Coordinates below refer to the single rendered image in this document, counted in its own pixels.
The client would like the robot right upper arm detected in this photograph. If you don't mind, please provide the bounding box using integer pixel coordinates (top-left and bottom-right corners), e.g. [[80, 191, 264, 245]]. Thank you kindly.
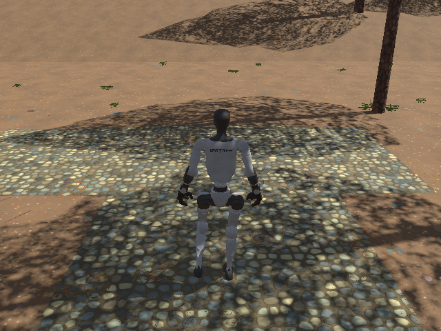
[[236, 139, 255, 177]]

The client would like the robot left forearm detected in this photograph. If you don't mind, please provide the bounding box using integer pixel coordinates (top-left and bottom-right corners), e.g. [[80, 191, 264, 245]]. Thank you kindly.
[[179, 166, 194, 194]]

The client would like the robot right hand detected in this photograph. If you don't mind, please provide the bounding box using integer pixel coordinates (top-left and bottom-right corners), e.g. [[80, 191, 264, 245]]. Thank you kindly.
[[246, 192, 263, 207]]

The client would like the robot left upper arm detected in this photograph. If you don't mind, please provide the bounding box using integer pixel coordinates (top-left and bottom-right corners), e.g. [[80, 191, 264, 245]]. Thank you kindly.
[[187, 139, 207, 177]]

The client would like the robot left hand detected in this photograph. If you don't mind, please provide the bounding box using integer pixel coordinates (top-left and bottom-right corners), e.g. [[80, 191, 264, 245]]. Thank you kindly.
[[177, 191, 193, 206]]

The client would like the robot right shin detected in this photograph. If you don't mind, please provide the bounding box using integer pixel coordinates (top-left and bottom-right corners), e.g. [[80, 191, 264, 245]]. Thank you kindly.
[[226, 227, 238, 271]]

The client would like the robot left foot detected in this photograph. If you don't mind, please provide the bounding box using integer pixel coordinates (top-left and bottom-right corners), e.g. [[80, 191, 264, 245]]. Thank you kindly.
[[193, 266, 203, 278]]

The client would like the robot right forearm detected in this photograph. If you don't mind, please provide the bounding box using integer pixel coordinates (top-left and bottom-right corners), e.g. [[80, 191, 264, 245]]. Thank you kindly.
[[248, 167, 260, 194]]

